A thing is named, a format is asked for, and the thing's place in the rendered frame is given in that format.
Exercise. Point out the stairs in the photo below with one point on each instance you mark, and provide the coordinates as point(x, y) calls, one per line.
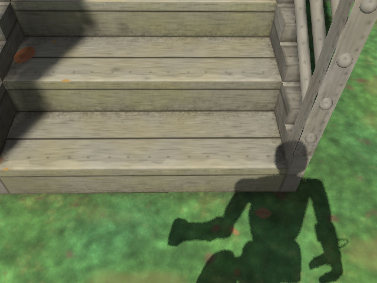
point(143, 96)

